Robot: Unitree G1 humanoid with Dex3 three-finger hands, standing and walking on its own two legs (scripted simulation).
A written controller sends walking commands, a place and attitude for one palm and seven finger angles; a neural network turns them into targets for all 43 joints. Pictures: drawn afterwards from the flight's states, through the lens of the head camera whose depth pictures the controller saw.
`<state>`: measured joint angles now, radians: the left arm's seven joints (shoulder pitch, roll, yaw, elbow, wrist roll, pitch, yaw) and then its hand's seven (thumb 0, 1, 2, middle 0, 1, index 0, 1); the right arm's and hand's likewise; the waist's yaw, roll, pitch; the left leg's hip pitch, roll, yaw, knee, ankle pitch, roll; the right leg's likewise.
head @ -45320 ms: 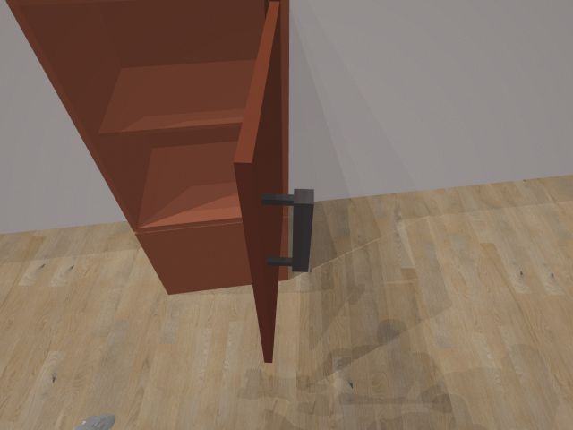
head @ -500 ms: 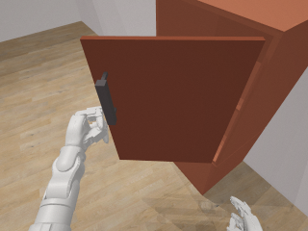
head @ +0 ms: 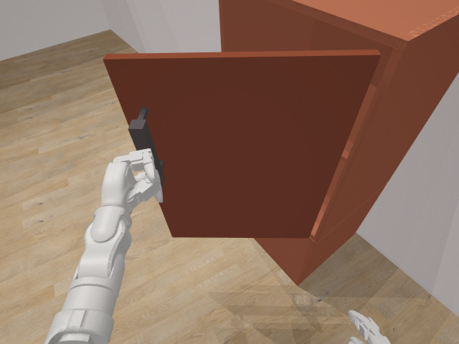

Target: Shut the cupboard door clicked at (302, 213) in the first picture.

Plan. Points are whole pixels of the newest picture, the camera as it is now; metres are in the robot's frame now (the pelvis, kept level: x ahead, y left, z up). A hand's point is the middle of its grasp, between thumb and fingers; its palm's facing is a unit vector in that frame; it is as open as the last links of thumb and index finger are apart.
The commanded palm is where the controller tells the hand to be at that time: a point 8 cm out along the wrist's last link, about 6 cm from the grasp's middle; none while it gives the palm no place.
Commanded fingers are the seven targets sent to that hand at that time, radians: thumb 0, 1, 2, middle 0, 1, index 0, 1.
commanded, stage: bring the fist close to the handle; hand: left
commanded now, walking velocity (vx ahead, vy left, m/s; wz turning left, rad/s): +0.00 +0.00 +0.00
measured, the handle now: (151, 148) +0.45 +0.18 +0.10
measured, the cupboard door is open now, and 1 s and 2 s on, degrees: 51 39 28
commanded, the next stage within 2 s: push the door shut along its arc in 0.04 s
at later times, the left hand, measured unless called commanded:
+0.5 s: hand (152, 170) +0.39 +0.16 +0.10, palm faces -0.06 -1.00 -0.02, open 3.3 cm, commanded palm +0.38 +0.20 +0.10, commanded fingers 0.00 0.90 0.90 -1.30 -1.50 -1.30 -1.50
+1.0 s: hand (170, 147) +0.45 +0.14 +0.10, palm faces -0.22 -0.98 -0.03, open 3.5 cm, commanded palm +0.45 +0.18 +0.10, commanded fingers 0.00 0.90 0.90 -1.30 -1.50 -1.30 -1.50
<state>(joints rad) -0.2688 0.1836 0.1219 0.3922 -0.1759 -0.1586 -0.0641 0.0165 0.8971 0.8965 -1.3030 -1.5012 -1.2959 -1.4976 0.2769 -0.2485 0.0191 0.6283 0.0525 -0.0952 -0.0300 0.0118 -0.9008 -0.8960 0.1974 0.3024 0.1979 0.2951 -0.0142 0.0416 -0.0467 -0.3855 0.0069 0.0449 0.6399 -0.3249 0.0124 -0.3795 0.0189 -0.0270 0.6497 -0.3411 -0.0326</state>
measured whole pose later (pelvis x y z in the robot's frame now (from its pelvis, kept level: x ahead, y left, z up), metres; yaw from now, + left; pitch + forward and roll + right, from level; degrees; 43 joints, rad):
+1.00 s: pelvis -0.02 +0.02 -0.01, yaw +1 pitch +10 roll -1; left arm -0.88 0.34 0.16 1.12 -0.18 -0.30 -0.31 0.03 1.00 0.98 -1.30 -1.50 -1.30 -1.50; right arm 0.35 -0.28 0.02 0.70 0.04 -0.09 -0.03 0.01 -0.90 -0.90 0.20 0.30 0.20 0.30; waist -0.11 0.03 -0.05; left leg -0.60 -0.01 0.03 0.76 -0.34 0.04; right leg -0.58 0.00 -0.04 0.74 -0.35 -0.01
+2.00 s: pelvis -0.01 +0.01 -0.04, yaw +0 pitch +22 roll -2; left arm -1.34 0.49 0.19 1.37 -0.10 -0.20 -0.43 0.00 0.92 0.94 -1.30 -1.50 -1.29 -1.50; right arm 0.41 -0.29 0.02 0.71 -0.01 -0.06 -0.03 0.00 -0.90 -0.90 0.20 0.30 0.20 0.30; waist -0.24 0.05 -0.06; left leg -0.88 0.02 0.02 0.90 -0.40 0.02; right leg -0.85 0.03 -0.06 0.86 -0.39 -0.03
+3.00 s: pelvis +0.00 +0.00 -0.01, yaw +0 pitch +13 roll +0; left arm -0.89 0.07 0.13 1.06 -0.03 -0.33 0.19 0.02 0.90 0.90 -1.31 -1.50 -1.30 -1.50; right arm 0.32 -0.26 -0.02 0.66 -0.01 -0.01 0.05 0.00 -0.90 -0.90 0.19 0.30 0.20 0.29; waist -0.11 0.04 -0.09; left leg -0.61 0.01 0.04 0.76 -0.37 0.01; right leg -0.60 0.03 -0.03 0.76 -0.38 -0.04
